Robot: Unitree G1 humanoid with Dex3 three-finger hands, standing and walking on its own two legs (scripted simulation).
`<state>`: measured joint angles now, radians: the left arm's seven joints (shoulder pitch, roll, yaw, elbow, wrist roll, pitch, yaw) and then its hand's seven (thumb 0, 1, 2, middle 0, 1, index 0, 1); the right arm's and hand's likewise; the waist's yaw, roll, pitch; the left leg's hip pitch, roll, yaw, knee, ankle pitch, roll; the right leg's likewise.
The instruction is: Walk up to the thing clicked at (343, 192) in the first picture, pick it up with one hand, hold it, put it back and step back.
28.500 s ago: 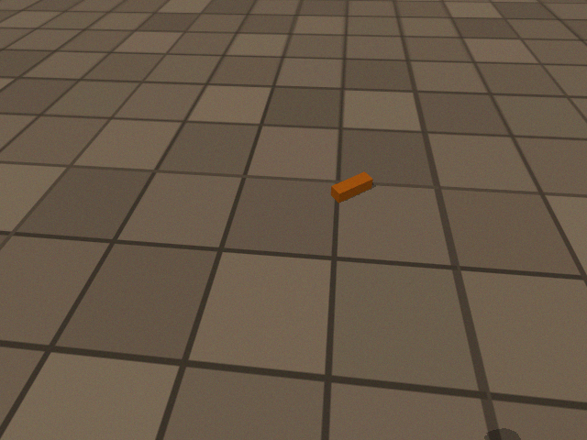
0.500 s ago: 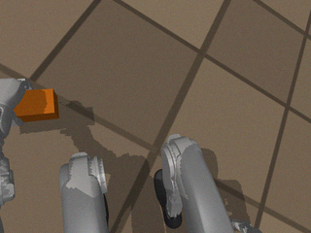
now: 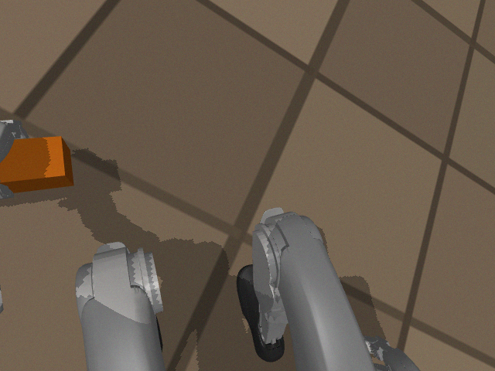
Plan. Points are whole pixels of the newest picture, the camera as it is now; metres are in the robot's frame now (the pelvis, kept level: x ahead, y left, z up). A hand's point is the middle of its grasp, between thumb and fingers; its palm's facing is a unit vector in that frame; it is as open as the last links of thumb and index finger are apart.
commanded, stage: lower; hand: left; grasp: from above
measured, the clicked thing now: out of the picture +0.46 +0.34 -0.22
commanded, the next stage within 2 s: rest in 0.10 s
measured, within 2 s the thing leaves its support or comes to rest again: rests again in 0.82 s
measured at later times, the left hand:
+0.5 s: hand (15, 170) +0.46 +0.31 -0.24, palm faces -0.48 -0.08 -0.88, open 9.7 cm
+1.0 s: hand (20, 174) +0.46 +0.31 -0.26, palm faces -0.47 -0.10 -0.88, open 9.6 cm
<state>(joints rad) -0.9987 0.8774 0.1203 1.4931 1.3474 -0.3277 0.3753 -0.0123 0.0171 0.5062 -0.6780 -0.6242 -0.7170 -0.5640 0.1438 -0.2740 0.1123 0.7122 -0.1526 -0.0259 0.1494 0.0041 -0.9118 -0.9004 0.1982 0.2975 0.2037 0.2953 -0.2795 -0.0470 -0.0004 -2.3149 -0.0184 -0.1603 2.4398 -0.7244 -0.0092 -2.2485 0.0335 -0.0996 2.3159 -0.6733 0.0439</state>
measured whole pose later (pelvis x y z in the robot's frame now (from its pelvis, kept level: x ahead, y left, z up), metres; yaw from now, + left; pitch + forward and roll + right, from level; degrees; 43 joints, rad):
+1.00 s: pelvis +0.00 +0.01 -0.03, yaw -4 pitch +28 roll -14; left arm -1.03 1.05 0.14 1.66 1.39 -0.31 0.53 -0.01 0.07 0.40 -0.70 -0.56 -0.75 -0.49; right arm 0.11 -0.33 0.26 0.64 -0.23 -0.13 0.17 0.00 -0.90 -0.90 0.20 0.30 0.20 0.30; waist -0.37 -0.14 0.12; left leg -2.34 -0.01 -0.24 2.56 -0.74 0.00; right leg -2.26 0.06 -0.16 2.37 -0.65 0.06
